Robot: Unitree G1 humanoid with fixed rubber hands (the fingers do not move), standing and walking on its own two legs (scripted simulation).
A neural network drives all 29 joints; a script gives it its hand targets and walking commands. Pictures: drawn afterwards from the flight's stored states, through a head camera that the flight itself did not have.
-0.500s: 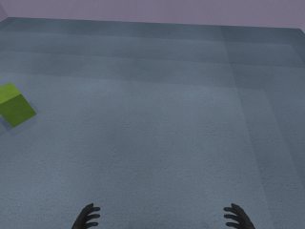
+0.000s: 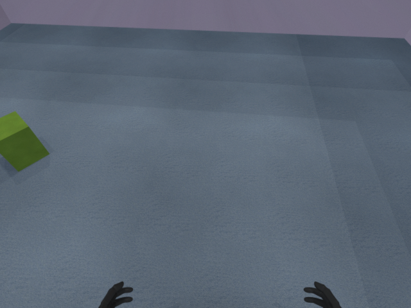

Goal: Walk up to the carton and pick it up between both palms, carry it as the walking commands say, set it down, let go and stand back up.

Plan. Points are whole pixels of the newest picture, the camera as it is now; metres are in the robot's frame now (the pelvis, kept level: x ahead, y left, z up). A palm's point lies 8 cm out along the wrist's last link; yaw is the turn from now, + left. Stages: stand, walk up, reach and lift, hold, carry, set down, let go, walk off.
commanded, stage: stand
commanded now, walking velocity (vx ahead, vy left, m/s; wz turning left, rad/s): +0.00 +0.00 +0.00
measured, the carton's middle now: (16, 141) +1.12 +1.23 -0.64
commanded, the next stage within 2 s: walk up in 1.42 s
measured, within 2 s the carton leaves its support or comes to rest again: neither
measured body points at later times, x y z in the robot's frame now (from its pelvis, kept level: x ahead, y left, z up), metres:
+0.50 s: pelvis +0.00 +0.00 +0.00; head +0.01 +0.00 +0.45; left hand +0.10 +0.23 -0.12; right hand +0.10 -0.23 -0.12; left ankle +0.00 +0.12 -0.73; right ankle +0.00 -0.12 -0.73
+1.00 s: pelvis +0.00 +0.00 +0.01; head +0.01 +0.00 +0.46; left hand +0.04 +0.23 -0.14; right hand +0.04 -0.24 -0.14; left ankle +0.00 +0.12 -0.73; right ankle +0.00 -0.12 -0.73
